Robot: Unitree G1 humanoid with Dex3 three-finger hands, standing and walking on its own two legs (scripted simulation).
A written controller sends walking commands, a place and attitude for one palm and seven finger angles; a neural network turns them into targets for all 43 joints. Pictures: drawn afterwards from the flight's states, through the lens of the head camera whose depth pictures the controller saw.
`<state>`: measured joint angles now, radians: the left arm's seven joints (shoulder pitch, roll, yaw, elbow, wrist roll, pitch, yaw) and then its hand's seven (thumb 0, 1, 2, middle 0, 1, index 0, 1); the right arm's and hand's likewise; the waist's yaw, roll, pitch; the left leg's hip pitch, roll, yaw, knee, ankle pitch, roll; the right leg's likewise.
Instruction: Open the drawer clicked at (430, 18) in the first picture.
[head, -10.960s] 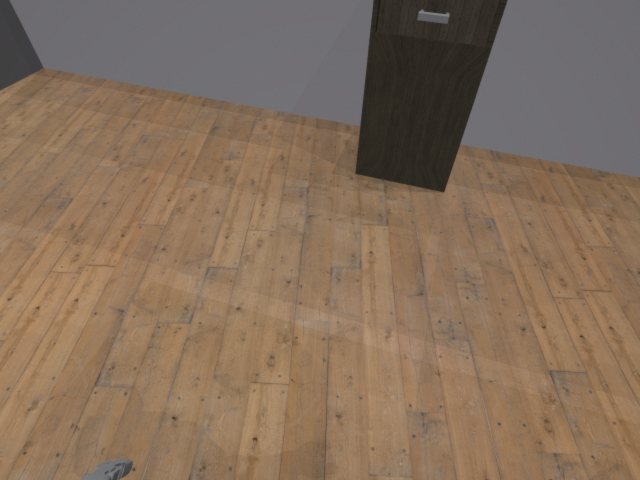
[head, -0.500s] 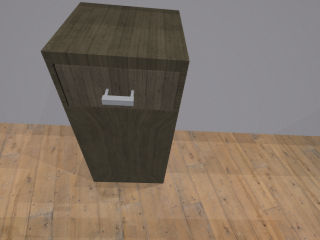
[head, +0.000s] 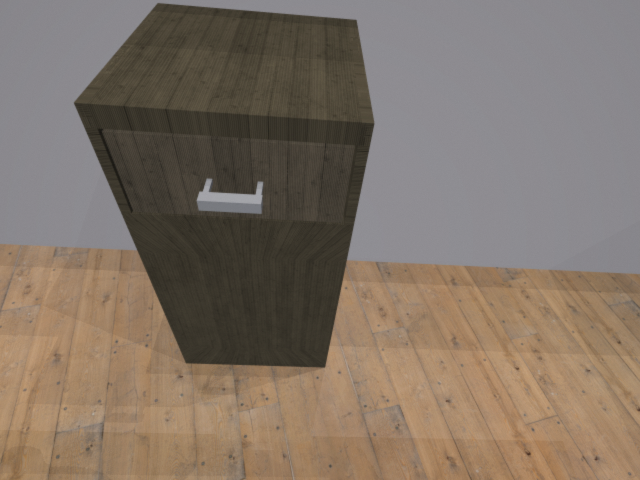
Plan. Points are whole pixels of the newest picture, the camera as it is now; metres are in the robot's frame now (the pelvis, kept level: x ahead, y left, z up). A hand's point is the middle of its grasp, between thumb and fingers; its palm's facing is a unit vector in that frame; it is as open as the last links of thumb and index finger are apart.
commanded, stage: shuffle to correct the standing spot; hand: left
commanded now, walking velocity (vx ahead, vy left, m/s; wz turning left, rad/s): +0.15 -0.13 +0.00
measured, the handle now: (232, 194) +0.56 +0.19 +0.01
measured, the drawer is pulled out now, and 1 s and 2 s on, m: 0.00 0.00 0.00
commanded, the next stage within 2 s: come to a stop and stand still in 0.06 s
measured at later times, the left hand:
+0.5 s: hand out of the picture +0.04 +0.10 -0.18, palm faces +0.01 -0.99 -0.15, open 7.3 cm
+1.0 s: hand out of the picture +0.04 +0.06 -0.18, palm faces +0.07 -0.99 -0.12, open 7.3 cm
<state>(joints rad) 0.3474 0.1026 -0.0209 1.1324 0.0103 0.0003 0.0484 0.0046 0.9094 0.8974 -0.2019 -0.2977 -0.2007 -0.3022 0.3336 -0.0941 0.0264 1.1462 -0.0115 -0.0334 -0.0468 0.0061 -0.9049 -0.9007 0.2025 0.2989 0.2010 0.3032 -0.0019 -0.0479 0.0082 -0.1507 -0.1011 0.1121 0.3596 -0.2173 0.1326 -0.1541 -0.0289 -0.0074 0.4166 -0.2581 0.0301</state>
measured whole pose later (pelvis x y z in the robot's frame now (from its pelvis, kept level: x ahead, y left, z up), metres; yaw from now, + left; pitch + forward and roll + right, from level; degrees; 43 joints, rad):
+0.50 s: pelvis +0.06 -0.06 +0.00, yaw -1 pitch -1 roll +0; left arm 0.32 0.12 -0.01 1.12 0.01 -0.01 0.04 0.02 0.93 0.90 -0.20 -0.30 -0.20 -0.30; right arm 0.39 -0.08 0.03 1.18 -0.01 -0.02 -0.04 0.01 -0.91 -0.90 0.20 0.30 0.20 0.30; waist -0.01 -0.02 0.03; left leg -0.09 -0.01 0.10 0.45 -0.35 0.04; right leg -0.24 -0.02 -0.07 0.51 -0.26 -0.01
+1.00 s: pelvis +0.07 -0.08 +0.00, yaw +1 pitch +0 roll -1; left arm 0.34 0.11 -0.01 1.13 0.01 -0.02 0.04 0.01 0.92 0.90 -0.20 -0.30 -0.20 -0.30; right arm 0.31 -0.10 0.02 1.16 -0.01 -0.02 -0.06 0.01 -0.92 -0.90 0.20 0.30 0.20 0.30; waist 0.02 -0.03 0.02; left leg -0.05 0.03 0.05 0.41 -0.35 0.00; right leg -0.16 0.02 -0.12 0.42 -0.25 -0.04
